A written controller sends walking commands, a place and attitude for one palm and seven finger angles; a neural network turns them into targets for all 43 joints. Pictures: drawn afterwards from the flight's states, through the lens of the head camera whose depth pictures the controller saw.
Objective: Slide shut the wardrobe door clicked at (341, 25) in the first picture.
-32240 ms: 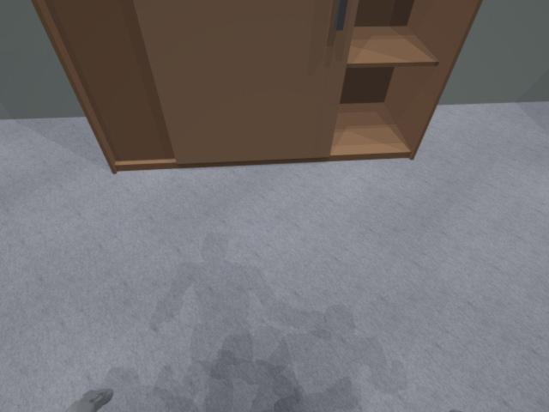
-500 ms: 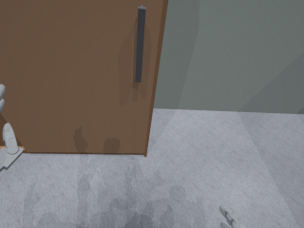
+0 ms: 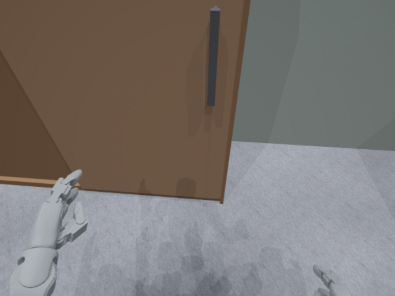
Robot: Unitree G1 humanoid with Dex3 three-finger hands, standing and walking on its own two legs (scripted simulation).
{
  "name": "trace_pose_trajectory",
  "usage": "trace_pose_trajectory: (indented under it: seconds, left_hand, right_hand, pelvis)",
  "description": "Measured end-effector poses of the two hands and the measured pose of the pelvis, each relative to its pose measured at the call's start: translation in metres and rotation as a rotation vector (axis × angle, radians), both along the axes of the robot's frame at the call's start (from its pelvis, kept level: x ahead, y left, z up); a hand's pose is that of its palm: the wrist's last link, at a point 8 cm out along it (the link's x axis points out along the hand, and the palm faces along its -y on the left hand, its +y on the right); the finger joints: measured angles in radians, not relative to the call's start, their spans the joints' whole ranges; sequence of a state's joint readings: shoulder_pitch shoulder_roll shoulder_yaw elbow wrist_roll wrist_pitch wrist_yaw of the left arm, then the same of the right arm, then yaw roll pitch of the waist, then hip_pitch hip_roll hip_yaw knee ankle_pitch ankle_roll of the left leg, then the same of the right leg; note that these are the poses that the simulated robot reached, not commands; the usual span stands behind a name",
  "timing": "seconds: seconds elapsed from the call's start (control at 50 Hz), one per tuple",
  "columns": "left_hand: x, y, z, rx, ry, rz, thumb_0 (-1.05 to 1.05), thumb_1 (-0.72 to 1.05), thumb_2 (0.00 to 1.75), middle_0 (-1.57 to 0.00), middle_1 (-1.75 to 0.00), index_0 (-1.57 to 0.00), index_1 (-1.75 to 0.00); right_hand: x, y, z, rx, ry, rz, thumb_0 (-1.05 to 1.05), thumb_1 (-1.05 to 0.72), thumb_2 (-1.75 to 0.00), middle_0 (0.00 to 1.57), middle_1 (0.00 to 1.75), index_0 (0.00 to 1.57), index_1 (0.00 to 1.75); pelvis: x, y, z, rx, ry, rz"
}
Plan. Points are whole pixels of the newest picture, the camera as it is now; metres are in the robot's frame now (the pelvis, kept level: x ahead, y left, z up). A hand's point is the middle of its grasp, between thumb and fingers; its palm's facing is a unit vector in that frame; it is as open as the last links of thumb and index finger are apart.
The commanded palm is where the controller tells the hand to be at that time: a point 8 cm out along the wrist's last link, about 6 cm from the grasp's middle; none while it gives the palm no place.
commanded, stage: let the arm hang, fingers relaxed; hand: left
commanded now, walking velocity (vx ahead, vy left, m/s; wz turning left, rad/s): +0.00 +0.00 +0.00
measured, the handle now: (213, 60) +0.78 -0.02 +0.13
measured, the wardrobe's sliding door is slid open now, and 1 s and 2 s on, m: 0.00 0.00 0.00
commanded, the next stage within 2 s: look to check the result in 1.00 s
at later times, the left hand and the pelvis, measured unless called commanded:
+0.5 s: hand out of the picture -0.04 +0.22 -0.16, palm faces +0.01 -0.96 -0.27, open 7.3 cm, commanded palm none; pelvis -0.02 +0.01 +0.01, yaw +0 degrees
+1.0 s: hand out of the picture +0.07 +0.22 -0.15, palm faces -0.03 -0.97 -0.25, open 7.3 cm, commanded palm none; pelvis +0.01 +0.01 +0.02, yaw -1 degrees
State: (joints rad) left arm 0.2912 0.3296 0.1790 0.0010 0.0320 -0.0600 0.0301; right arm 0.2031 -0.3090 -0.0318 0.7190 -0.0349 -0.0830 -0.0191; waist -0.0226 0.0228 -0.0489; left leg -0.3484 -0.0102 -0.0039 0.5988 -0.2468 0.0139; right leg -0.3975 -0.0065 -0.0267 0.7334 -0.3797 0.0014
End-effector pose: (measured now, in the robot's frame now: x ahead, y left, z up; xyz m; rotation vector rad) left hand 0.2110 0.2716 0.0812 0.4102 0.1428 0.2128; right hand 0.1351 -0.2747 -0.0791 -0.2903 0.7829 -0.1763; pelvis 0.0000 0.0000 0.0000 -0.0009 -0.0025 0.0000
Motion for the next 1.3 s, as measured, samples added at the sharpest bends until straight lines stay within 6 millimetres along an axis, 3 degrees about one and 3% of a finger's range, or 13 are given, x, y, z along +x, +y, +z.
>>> trace_pose_trajectory:
  seconds: [0.04,0.1,0.18,0.26,0.34,0.46,0.54,0.64,0.92,1.3]
  left_hand:
    - [-0.008,-0.007,-0.059,-0.056,0.244,0.015,0.01,0.90,0.90,-0.20,-0.30,-0.20,-0.30]
    - [-0.050,-0.029,-0.137,-0.154,0.577,0.028,0.01,0.91,0.90,-0.19,-0.30,-0.20,-0.30]
    - [-0.129,-0.062,-0.201,-0.284,0.928,0.043,0.01,0.91,0.90,-0.20,-0.30,-0.20,-0.30]
    - [-0.181,-0.047,-0.215,-0.316,1.060,0.163,-0.02,0.99,0.89,-0.20,-0.30,-0.21,-0.30]
    - [-0.224,-0.029,-0.213,-0.297,1.181,0.233,-0.01,0.97,0.89,-0.20,-0.30,-0.21,-0.30]
    - [-0.256,-0.007,-0.205,-0.263,1.276,0.306,0.00,0.94,0.89,-0.20,-0.30,-0.20,-0.30]
    - [-0.254,-0.002,-0.204,-0.254,1.279,0.312,0.01,0.92,0.90,-0.20,-0.30,-0.20,-0.30]
    - [-0.235,-0.003,-0.206,-0.258,1.239,0.283,0.01,0.91,0.90,-0.19,-0.30,-0.20,-0.30]
    - [-0.162,-0.009,-0.206,-0.260,1.121,0.195,0.01,0.91,0.90,-0.20,-0.30,-0.20,-0.30]
    - [-0.115,0.018,-0.188,-0.171,1.088,0.222,0.01,0.91,0.90,-0.20,-0.30,-0.20,-0.30]
  right_hand:
    - [-0.001,0.003,-0.013,0.028,0.035,0.000,0.01,-0.90,-0.90,0.20,0.30,0.21,0.30]
    - [-0.015,0.011,-0.026,0.076,0.101,-0.024,0.01,-0.90,-0.90,0.20,0.30,0.20,0.30]
    - [-0.053,0.024,-0.035,0.101,0.249,-0.049,0.01,-0.90,-0.90,0.20,0.30,0.20,0.30]
    - [-0.098,0.036,-0.043,0.108,0.427,-0.057,0.01,-0.90,-0.90,0.20,0.30,0.21,0.30]
    - [-0.137,0.045,-0.049,0.123,0.556,-0.086,0.01,-0.90,-0.90,0.20,0.30,0.21,0.30]
    - [-0.170,0.055,-0.054,0.145,0.642,-0.135,0.01,-0.90,-0.90,0.20,0.30,0.21,0.30]
    - [-0.176,0.058,-0.055,0.150,0.652,-0.152,0.01,-0.90,-0.90,0.20,0.30,0.21,0.30]
    - [-0.168,0.058,-0.054,0.145,0.627,-0.160,0.00,-0.91,-0.90,0.20,0.30,0.21,0.30]
    - [-0.117,0.040,-0.045,0.102,0.524,-0.154,0.00,-0.91,-0.90,0.20,0.30,0.21,0.30]
    - [-0.055,0.003,-0.033,0.038,0.475,-0.126,0.00,-0.90,-0.90,0.20,0.30,0.21,0.30]
  pelvis:
    - [-0.001,-0.002,-0.004,0.020,0.002,0.000]
    - [-0.004,-0.005,-0.005,0.016,-0.016,-0.004]
    - [-0.007,-0.006,-0.001,0.006,-0.032,-0.006]
    - [-0.014,-0.006,0.004,-0.012,-0.029,-0.001]
    - [-0.018,-0.001,0.008,-0.023,-0.018,-0.001]
    - [-0.017,0.008,0.010,-0.019,-0.013,-0.006]
    - [-0.016,0.012,0.011,-0.014,-0.015,-0.009]
    - [-0.014,0.015,0.012,-0.011,-0.018,-0.014]
    - [0.000,0.016,0.014,-0.006,-0.014,-0.021]
    - [0.025,0.007,0.019,-0.003,-0.013,-0.022]
